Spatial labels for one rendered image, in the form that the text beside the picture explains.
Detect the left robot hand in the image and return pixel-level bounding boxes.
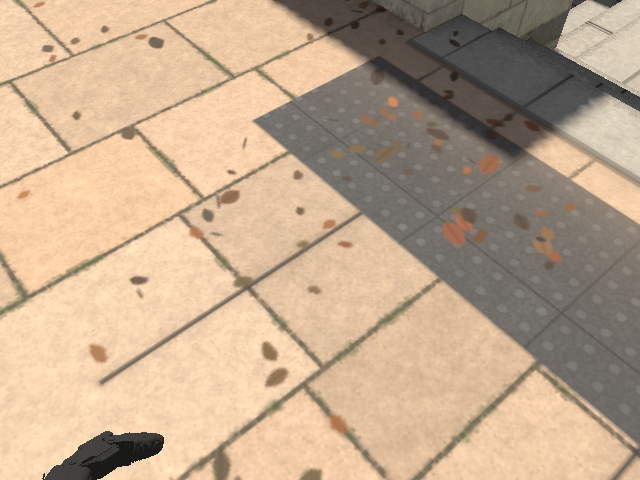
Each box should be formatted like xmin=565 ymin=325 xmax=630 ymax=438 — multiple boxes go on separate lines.
xmin=42 ymin=431 xmax=164 ymax=480

